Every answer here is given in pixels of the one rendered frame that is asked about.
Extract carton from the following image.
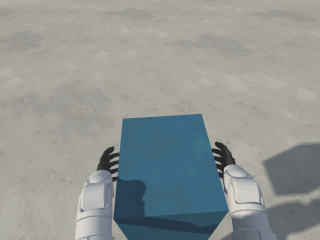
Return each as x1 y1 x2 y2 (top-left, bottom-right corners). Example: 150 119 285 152
113 114 229 240

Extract right robot forearm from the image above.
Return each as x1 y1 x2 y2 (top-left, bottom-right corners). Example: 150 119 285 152
222 164 277 240

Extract left robot forearm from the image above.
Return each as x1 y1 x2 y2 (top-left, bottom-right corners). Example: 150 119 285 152
75 170 114 240

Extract robot left hand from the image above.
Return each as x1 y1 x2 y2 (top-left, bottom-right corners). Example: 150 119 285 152
96 146 120 182

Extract robot right hand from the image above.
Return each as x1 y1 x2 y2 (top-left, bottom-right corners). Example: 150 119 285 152
212 142 236 178

